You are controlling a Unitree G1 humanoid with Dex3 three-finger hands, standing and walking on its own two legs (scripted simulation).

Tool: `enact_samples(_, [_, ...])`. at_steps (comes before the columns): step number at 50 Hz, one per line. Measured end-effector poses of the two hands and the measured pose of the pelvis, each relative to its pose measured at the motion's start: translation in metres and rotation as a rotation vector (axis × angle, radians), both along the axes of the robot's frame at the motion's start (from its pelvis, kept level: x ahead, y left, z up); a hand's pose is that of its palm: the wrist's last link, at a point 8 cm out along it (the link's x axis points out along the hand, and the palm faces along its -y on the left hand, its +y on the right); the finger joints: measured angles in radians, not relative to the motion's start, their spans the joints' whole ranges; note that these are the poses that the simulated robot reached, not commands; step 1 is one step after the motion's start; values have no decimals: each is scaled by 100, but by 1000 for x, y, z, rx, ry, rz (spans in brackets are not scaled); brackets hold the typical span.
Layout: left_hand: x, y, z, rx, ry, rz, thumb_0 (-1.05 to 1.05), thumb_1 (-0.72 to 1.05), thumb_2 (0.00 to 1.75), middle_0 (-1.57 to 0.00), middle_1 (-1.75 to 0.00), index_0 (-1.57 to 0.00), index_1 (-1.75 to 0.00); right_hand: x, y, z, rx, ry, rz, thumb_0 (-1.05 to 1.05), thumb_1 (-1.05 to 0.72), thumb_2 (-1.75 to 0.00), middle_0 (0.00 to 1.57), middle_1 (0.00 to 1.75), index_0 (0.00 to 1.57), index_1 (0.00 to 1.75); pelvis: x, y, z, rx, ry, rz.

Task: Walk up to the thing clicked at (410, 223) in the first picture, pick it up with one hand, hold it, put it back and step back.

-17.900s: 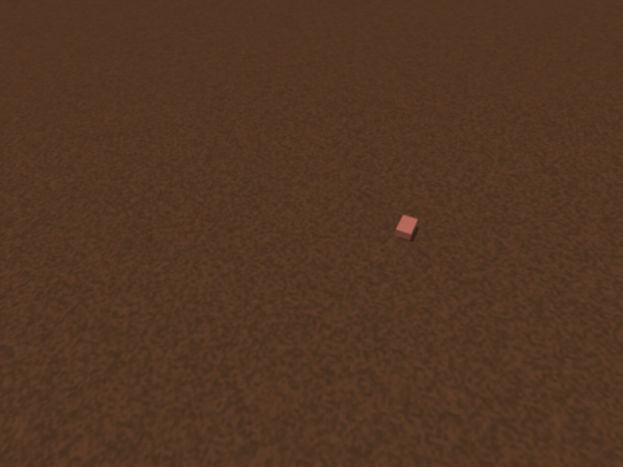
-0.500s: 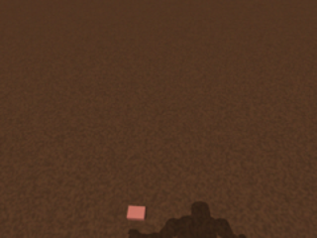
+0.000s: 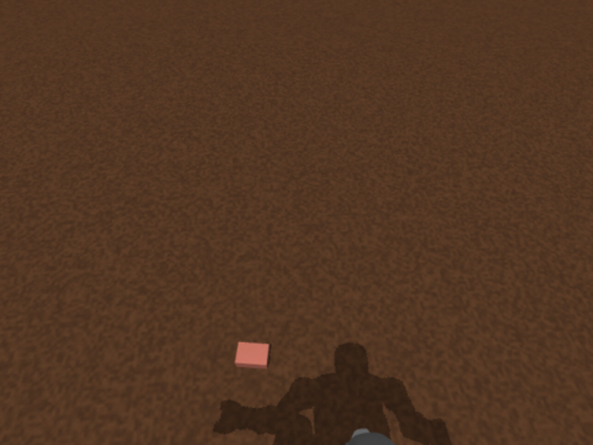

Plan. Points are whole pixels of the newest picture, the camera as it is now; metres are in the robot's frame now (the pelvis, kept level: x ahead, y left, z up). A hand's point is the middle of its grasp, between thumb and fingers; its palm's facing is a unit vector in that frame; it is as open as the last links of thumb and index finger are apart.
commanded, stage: walk up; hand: left
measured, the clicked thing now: (252, 355) +0.49 +0.16 -0.75
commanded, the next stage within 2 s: stand in 1.58 s
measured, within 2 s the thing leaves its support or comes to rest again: neither
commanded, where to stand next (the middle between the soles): +0.08 -0.06 m, yaw -5 degrees
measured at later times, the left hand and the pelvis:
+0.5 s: hand (175, 430) +0.18 +0.20 -0.12, palm faces -0.08 -0.90 -0.43, open 7.4 cm; pelvis +0.04 -0.06 +0.00, yaw -3 degrees
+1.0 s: hand out of the picture +0.08 +0.23 -0.16, palm faces -0.06 -0.92 -0.39, open 7.4 cm; pelvis +0.01 -0.03 -0.01, yaw -2 degrees
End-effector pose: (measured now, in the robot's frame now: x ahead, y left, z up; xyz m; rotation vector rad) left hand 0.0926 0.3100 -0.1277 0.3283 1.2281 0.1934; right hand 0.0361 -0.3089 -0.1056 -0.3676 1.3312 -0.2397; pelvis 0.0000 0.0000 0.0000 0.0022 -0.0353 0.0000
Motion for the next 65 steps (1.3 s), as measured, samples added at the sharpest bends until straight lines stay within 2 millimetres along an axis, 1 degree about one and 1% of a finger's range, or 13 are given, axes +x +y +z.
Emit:
enact_samples(3, [-12, 0, 1, -3, 50, -21, 1, 91, 89, -20, -30, -21, -29, -10, 4, 3, 13, -27, -27, 1, -90, -90, 21, 30, 21, 30, 3, 0, 4, -1, -5, -23])
enact_samples(6, [-11, -4, 7, 0, 75, -54, 1, 91, 89, -20, -30, -21, -29, -18, 1, 7, 21, -66, -61, 1, -90, -90, 21, 30, 21, 30, 8, -4, 6, -2, -9, -42])
enact_samples(9, [3, -11, 16, 7, 54, -90, 1, 91, 89, -20, -30, -21, -29, -29, -11, 10, 19, -77, -89, 1, -90, -90, 21, 30, 21, 30, 13, -12, 9, -2, -13, -52])
enact_samples(14, [46, -30, 32, 35, -54, -154, 1, 91, 89, -20, -30, -21, -29, -42, -42, 4, 18, -50, -114, 0, -90, -90, 21, 30, 21, 30, 24, -32, 6, -1, -23, -68])
enact_samples(18, [72, -50, 39, 75, -157, -165, 1, 91, 89, -20, -30, -21, -29, -34, -65, -12, 20, -25, -126, 1, -90, -90, 21, 30, 21, 30, 32, -50, -3, -14, -36, -63])
enact_samples(23, [79, -67, 51, 79, -203, -153, 1, 91, 89, -20, -30, -21, -29, -3, -70, -18, 47, -49, -92, 1, -91, -90, 20, 30, 20, 30, 39, -55, 1, -9, -40, -52])
enact_samples(29, [77, -64, 46, 78, -187, -119, 1, 90, 89, -20, -30, -21, -30, 24, -61, -24, 69, -55, -62, 0, -91, -90, 20, 30, 20, 30, 42, -52, -2, -8, -37, -37])
enact_samples(38, [69, -34, 7, 48, -127, -51, 1, 90, 89, -20, -30, -21, -30, 42, -37, -21, 19, -66, 2, 0, -91, -90, 21, 30, 21, 30, 30, -29, -17, 4, -21, -13])
enact_samples(47, [12, -31, -1, 49, -20, -31, 1, 91, 89, -20, -30, -21, -29, 63, -35, -15, 18, -164, 50, 0, -90, -90, 21, 30, 21, 30, 16, -33, -16, -11, -4, -41])
enact_samples(51, [-18, -38, 5, 38, 22, -25, 1, 91, 89, -20, -30, -21, -29, 67, -30, -14, 48, -177, 41, 1, -90, -90, 21, 30, 21, 30, 15, -35, -9, -21, -20, -37])
enact_samples(54, [-28, -39, 9, 26, 39, -9, 1, 91, 89, -20, -30, -21, -29, 67, -26, -13, 68, -183, 44, 1, -90, -90, 21, 30, 21, 30, 18, -33, -5, -6, -24, -28])
enact_samples(59, [-25, -39, 15, 7, 24, 6, 1, 90, 89, -20, -30, -21, -30, 67, -18, -10, 87, -165, 51, 1, -90, -90, 21, 30, 21, 30, 24, -30, 1, -10, -20, -24])
enact_samples(65, [-2, -37, 19, 3, -17, 2, 1, 91, 89, -20, -30, -21, -30, 71, -14, -5, 88, -156, 44, 1, -90, -90, 21, 30, 21, 30, 31, -29, 7, -11, -16, -23])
